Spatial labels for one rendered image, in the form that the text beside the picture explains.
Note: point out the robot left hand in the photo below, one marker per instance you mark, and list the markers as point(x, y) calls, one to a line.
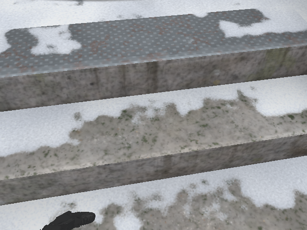
point(69, 220)

